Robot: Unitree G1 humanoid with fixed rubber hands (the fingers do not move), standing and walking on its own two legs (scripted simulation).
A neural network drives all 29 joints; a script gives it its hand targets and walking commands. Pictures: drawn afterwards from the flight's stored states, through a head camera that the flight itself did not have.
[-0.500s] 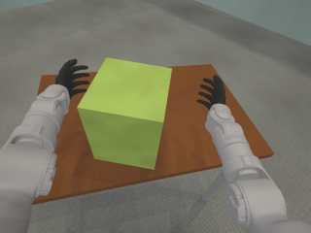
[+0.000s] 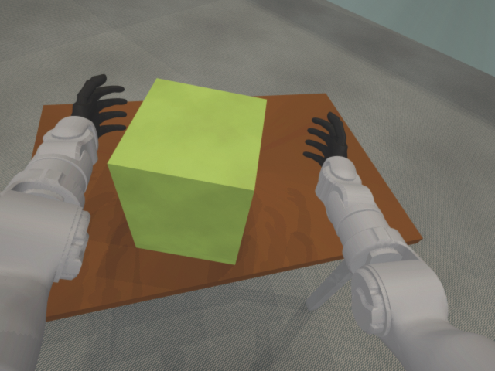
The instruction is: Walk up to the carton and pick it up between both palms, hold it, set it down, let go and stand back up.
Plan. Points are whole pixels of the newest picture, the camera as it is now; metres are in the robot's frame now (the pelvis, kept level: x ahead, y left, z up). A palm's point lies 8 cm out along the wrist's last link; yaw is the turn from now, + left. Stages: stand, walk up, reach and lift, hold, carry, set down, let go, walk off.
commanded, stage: reach and lift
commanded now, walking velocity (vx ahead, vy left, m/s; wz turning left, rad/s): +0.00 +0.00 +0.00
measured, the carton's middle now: (198, 177) +0.47 -0.01 +0.02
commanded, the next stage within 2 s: none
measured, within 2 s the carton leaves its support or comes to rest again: neither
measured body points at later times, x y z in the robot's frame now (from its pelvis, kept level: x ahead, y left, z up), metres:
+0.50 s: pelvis -0.01 +0.00 -0.02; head +0.10 +0.03 +0.42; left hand +0.51 +0.15 +0.04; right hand +0.41 -0.22 +0.03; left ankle +0.01 +0.11 -0.73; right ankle +0.01 -0.15 -0.73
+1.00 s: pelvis -0.01 +0.01 -0.02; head +0.10 +0.06 +0.41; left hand +0.51 +0.13 +0.05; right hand +0.42 -0.17 +0.03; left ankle +0.01 +0.11 -0.73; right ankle +0.01 -0.15 -0.73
